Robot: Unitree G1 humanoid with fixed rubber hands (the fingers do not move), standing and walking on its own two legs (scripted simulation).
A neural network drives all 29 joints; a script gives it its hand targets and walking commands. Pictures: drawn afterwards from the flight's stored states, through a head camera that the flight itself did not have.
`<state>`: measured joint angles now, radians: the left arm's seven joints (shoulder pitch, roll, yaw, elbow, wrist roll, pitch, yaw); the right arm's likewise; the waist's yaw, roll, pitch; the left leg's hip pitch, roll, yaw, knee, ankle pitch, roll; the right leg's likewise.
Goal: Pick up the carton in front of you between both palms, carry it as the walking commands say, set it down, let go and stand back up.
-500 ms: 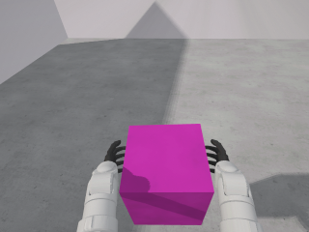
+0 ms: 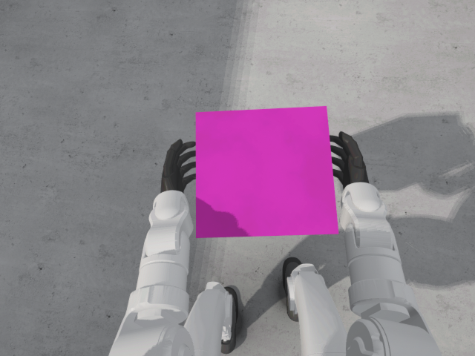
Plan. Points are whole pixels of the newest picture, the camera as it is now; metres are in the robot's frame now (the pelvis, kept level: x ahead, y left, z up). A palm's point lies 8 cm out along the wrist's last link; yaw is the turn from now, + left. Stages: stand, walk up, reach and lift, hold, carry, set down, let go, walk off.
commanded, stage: set down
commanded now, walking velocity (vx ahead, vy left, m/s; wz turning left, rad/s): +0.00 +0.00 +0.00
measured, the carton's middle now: (260, 183) +0.41 -0.03 -0.17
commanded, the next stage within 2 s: none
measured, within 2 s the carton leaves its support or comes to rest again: rests again in 1.64 s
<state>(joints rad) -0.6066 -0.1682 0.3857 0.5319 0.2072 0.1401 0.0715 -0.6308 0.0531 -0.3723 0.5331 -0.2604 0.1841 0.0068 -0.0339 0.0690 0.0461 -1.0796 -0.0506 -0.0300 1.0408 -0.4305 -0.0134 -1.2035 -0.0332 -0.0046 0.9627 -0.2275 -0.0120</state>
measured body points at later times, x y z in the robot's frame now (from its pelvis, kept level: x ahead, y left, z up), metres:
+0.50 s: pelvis -0.02 +0.00 -0.13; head +0.25 -0.05 +0.23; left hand +0.46 +0.09 -0.22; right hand +0.45 -0.21 -0.23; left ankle +0.02 +0.13 -0.65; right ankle +0.11 -0.12 -0.65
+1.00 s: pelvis -0.04 +0.00 -0.24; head +0.30 -0.06 +0.05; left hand +0.50 +0.08 -0.38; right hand +0.48 -0.22 -0.39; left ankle +0.02 +0.13 -0.65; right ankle +0.11 -0.12 -0.65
